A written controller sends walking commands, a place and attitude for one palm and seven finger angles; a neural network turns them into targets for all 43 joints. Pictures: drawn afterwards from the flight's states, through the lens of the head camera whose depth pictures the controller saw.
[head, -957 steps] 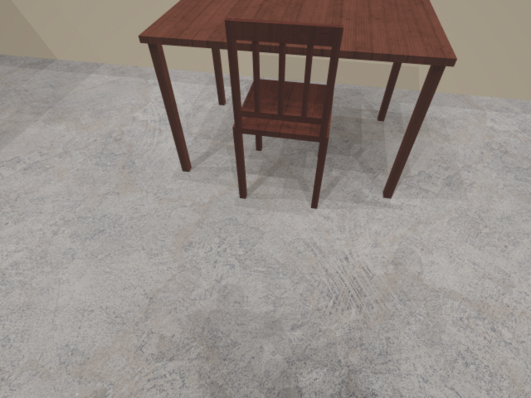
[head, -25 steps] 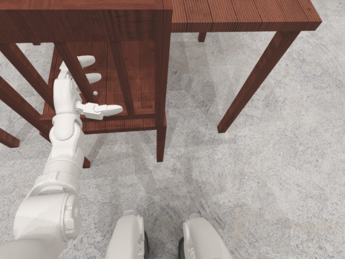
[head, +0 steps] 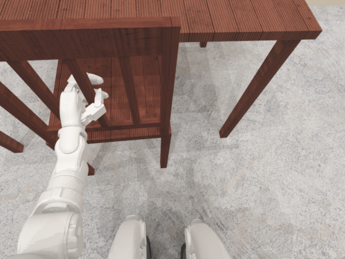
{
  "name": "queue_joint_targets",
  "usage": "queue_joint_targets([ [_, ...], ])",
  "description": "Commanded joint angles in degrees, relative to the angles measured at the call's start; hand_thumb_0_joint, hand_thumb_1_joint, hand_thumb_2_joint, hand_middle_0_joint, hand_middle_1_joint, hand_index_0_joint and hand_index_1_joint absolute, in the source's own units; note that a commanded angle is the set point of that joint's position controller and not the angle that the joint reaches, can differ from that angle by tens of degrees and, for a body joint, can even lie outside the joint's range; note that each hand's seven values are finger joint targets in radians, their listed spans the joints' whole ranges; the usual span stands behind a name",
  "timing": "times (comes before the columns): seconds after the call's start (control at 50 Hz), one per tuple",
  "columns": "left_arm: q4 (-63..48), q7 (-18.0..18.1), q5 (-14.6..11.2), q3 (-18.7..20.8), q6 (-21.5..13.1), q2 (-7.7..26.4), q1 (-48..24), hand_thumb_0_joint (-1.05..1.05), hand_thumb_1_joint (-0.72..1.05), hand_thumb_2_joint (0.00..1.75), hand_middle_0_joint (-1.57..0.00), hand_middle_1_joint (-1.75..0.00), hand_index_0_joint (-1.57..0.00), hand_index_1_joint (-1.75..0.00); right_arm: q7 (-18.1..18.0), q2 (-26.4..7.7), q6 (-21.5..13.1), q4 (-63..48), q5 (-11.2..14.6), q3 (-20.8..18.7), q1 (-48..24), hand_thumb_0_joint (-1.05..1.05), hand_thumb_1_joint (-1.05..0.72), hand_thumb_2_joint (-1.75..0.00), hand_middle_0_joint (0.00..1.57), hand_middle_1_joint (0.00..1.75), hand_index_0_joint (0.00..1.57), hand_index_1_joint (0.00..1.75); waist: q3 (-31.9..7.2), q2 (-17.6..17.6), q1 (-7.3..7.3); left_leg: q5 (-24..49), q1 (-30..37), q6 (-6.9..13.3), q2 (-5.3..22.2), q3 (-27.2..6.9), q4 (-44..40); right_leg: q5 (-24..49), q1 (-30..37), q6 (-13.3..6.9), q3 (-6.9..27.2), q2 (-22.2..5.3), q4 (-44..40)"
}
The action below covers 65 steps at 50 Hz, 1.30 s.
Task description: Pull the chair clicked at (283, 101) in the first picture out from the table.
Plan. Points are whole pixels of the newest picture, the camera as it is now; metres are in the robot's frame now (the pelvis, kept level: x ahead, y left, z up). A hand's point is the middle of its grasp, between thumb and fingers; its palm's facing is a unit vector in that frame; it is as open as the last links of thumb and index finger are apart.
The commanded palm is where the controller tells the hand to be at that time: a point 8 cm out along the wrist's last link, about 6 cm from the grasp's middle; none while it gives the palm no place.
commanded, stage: hook a spindle and tug to test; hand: left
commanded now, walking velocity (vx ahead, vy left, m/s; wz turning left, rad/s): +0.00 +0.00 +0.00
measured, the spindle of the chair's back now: (91, 97) +0.48 +0.18 +0.01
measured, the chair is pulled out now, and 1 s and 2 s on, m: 0.01 0.07 0.19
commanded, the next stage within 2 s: step backward, pulling the chair out in 0.48 s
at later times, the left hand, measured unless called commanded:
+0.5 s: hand (101, 117) +0.43 +0.15 +0.02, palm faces +0.06 -1.00 -0.02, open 5.3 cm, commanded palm +0.39 +0.19 +0.02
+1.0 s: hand (104, 124) +0.40 +0.13 +0.04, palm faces +0.00 -0.99 -0.13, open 5.2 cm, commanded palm +0.38 +0.18 +0.04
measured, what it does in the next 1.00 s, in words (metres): rises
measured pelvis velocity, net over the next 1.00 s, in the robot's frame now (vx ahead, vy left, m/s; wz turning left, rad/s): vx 0.00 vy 0.01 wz -0.01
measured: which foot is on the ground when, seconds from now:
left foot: down 0.00-1.00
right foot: down 0.00-1.00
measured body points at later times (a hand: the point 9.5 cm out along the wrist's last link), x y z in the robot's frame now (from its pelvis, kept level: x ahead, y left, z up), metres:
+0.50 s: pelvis +0.00 +0.00 +0.00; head +0.13 +0.01 +0.43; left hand +0.42 +0.20 +0.02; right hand +0.09 -0.26 -0.12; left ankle +0.03 +0.09 -0.62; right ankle -0.01 -0.11 -0.62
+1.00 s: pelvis +0.00 +0.01 +0.09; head +0.10 +0.02 +0.53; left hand +0.39 +0.19 +0.05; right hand +0.06 -0.26 -0.03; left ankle +0.03 +0.09 -0.62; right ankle -0.01 -0.11 -0.62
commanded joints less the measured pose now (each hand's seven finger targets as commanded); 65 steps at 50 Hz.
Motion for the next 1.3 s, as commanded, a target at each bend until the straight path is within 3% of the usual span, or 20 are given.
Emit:
queue_joint_targets([
  [0.0,-15.33,-1.5,0.58,-2.03,-5.28,4.72,-13.46,0.0,0.9,0.9,-0.5,-1.45,-0.5,-1.45,-0.12,-9.11,-0.96,-3.9,0.21,-3.56,7.14,0.0,-0.9,-0.9,0.2,0.3,0.2,0.3,-29.17,2.85,-0.67,28.95,31.84,-1.26,-0.61,-4.73,-6.46,26.72,7.31,-0.4,1.2,0.8,-8.18],
  [0.14,-16.32,-1.03,0.75,-0.18,-5.84,6.51,-12.1,0.0,0.9,0.9,-0.5,-1.45,-0.5,-1.45,-0.47,-9.19,-1.49,-4.14,0.09,-3.48,6.65,0.0,-0.9,-0.9,0.2,0.3,0.2,0.3,-28.66,2.54,0.01,28.11,29.79,-1.27,-0.91,-4.11,-6.11,27.28,8.38,-0.4,1.76,0.53,-7.46],
  [0.18,-15.4,-1.3,0.48,-1.65,-5.31,4.31,-10.04,0.0,0.9,0.9,-0.5,-1.45,-0.5,-1.45,-0.45,-8.9,-1.45,-4.44,0.25,-3.42,6.19,0.0,-0.9,-0.9,0.2,0.3,0.2,0.3,-27.9,1.52,-0.19,28.34,29.75,-1.3,-0.87,-4.18,-6.38,27.49,8.29,-0.29,1.45,0.47,-7.66],
  [0.3,-20.01,-1.78,-0.58,-2.19,-4.76,3.97,-5.32,0.0,0.9,0.9,-0.5,-1.45,-0.5,-1.45,-0.46,-8.68,-1.83,-5.43,0.63,-3.43,5.19,0.0,-0.9,-0.9,0.2,0.3,0.2,0.3,-29.43,2.31,1.09,29.42,30.54,-1.37,-0.93,-3.71,-6.81,29.25,10.68,-0.33,1.77,0.39,-7.93],
  [0.34,-19.37,-1.69,-0.78,-0.42,-4.48,5.86,-3.39,0.0,0.9,0.9,-0.5,-1.45,-0.5,-1.45,-0.63,-8.92,-1.96,-5.5,0.7,-3.38,5.19,0.0,-0.9,-0.9,0.2,0.3,0.2,0.3,-28.36,-0.2,1.31,28.13,28.17,-1.13,-1.08,-3.42,-6.63,29.65,12.03,-0.27,2.08,0.5,-7.91],
  [0.54,-19.14,-1.55,-0.28,-1.57,-5.14,5.12,-8.43,0.0,0.9,0.9,-0.5,-1.45,-0.5,-1.45,-1.28,-9.08,-2.84,-4.48,0.61,-3.52,4.63,0.0,-0.9,-0.9,0.2,0.3,0.2,0.3,-27.29,1.84,0.14,25.66,28.78,-1.36,-0.93,-3.88,-5.95,25.67,7.73,-0.27,1.96,0.23,-7.49],
  [0.56,-20.02,-1.61,-0.19,-4.18,-5.01,2.82,-11.78,0.0,0.9,0.9,-0.5,-1.45,-0.5,-1.45,-1.28,-8.78,-2.87,-4.39,0.65,-3.38,4.33,0.0,-0.9,-0.9,0.2,0.3,0.2,0.3,-27.59,3.16,-0.77,25.31,29.83,-1.33,-1.02,-4.01,-6.08,25.1,6.96,-0.19,1.9,0.14,-7.84],
  [0.58,-31.44,3.36,5.25,0.77,2.18,21.58,-22.1,0.0,0.9,0.9,-0.5,-1.45,-0.5,-1.45,-3.15,-8.58,0.86,-9.16,4.15,-2.97,6.67,0.0,-0.9,-0.9,0.2,0.3,0.2,0.3,-42.41,7.28,3.42,25.07,47.05,-0.4,0.26,-2.96,-17.24,29.58,31.89,-0.55,7.78,-3.86,-19.23],
  [0.6,-31.83,5.29,4.83,-1.51,6.28,17.06,-21.33,0.0,0.9,0.9,-0.5,-1.45,-0.5,-1.45,-4.93,-7.52,1.45,-10.38,4.79,-3.12,7.11,0.0,-0.9,-0.9,0.2,0.3,0.2,0.3,-39.13,8.86,1.9,27.02,49.9,-0.09,-0.53,-2.46,-19.72,36.49,34.2,-0.27,7.19,-3.42,-22.34],
  [0.64,-23.4,6.72,4.81,-5.94,13.27,9.98,-11.95,0.0,0.9,0.9,-0.5,-1.45,-0.5,-1.45,-6.87,-7.52,2.46,-9.59,4.99,-2.11,5.51,0.0,-0.9,-0.9,0.2,0.3,0.2,0.3,-32.17,3.95,1.39,30.11,49.19,-0.35,1.0,-4.61,-23.07,38.34,31.86,0.04,4.96,-3.56,-23.22],
  [0.66,-16.88,7.17,5.17,-7.47,15.88,7.88,-7.88,0.0,0.9,0.9,-0.5,-1.45,-0.5,-1.45,-7.42,-7.54,3.03,-8.33,5.0,-1.97,5.46,0.0,-0.9,-0.9,0.2,0.3,0.2,0.3,-25.75,0.83,1.49,29.25,45.59,0.31,1.54,-3.99,-23.78,39.0,33.14,1.05,5.64,-3.92,-25.48],
  [0.72,-6.94,8.09,5.16,-9.0,18.27,7.22,-11.12,0.0,0.9,0.9,-0.5,-1.45,-0.5,-1.45,-8.25,-8.65,3.64,-5.8,5.08,-1.49,5.3,0.0,-0.9,-0.9,0.2,0.3,0.2,0.3,-17.76,-4.62,1.48,29.42,41.39,0.37,2.87,-3.61,-28.15,45.21,39.61,3.69,6.98,-6.39,-30.3],
  [0.74,-5.64,8.38,5.42,-8.01,17.76,8.72,-14.29,0.0,0.9,0.9,-0.5,-1.45,-0.5,-1.45,-8.7,-9.06,3.29,-5.04,4.98,-1.68,5.41,0.0,-0.9,-0.9,0.2,0.3,0.2,0.3,-17.74,-2.72,1.64,31.92,43.77,0.17,3.09,-3.49,-29.54,46.96,40.11,3.56,6.91,-6.78,-31.24],
  [0.78,-1.98,7.91,5.32,-9.33,16.58,6.94,-15.27,0.0,0.9,0.9,-0.5,-1.45,-0.5,-1.45,-9.09,-8.98,2.45,-3.26,4.61,-1.71,5.95,0.0,-0.9,-0.9,0.2,0.3,0.2,0.3,-17.65,3.63,2.17,42.08,50.38,0.18,4.67,-5.03,-31.8,46.75,38.81,2.91,6.23,-6.48,-31.56],
  [0.84,0.89,6.76,5.26,-9.75,15.56,6.35,-16.09,0.0,0.9,0.9,-0.5,-1.45,-0.5,-1.45,-9.36,-9.22,1.18,-1.72,4.27,-2.52,5.83,0.0,-0.9,-0.9,0.2,0.3,0.2,0.3,-17.06,7.57,2.72,52.34,58.22,0.86,7.37,-8.32,-34.26,38.05,36.27,2.16,5.41,-4.63,-32.21],
  [0.94,1.51,5.28,4.85,-10.46,14.35,4.79,-15.0,0.0,0.9,0.9,-0.5,-1.45,-0.5,-1.45,-9.41,-8.63,-1.24,-0.88,3.39,-3.06,4.31,0.0,-0.9,-0.9,0.2,0.3,0.2,0.3,-14.83,9.53,3.11,55.64,63.01,2.08,11.06,-11.95,-38.8,22.48,34.78,1.52,5.26,-3.39,-31.29],
  [1.0,-0.25,5.13,4.84,-9.94,13.8,4.93,-13.25,0.0,0.9,0.9,-0.5,-1.45,-0.5,-1.45,-9.2,-8.6,-2.31,-0.64,3.03,-3.06,3.61,0.0,-0.9,-0.9,0.2,0.3,0.2,0.3,-14.57,9.32,3.32,55.96,64.29,2.37,12.05,-11.93,-39.61,21.1,35.77,1.38,5.58,-3.69,-31.8],
  [1.04,-1.09,5.06,4.96,-9.33,13.77,5.45,-11.43,0.0,0.9,0.9,-0.5,-1.45,-0.5,-1.45,-9.27,-8.75,-2.81,-0.74,3.05,-3.27,3.61,0.0,-0.9,-0.9,0.2,0.3,0.2,0.3,-15.71,5.85,3.42,56.14,63.76,2.34,12.08,-11.52,-38.96,24.66,38.44,1.34,5.66,-3.65,-33.22],
  [1.18,-1.28,5.71,4.64,-9.61,13.48,7.06,-12.27,0.0,0.9,0.9,-0.5,-1.45,-0.5,-1.45,-10.13,-8.81,-4.25,0.62,4.47,-3.33,3.38,0.0,-0.9,-0.9,0.2,0.3,0.2,0.3,-16.8,-0.87,2.92,36.89,54.35,-0.62,7.84,-5.61,-37.6,45.34,48.37,1.11,9.72,-8.28,-39.19],
  [1.28,1.13,7.06,4.38,-9.97,13.38,8.83,-15.25,0.0,0.9,0.9,-0.5,-1.45,-0.5,-1.45,-10.41,-9.03,-5.55,2.24,5.19,-2.84,1.76,0.0,-0.9,-0.9,0.2,0.3,0.2,0.3,-12.9,-1.09,3.15,23.23,51.14,-1.73,4.14,-3.38,-37.19,40.81,48.44,2.42,13.08,-12.42,-43.63],
])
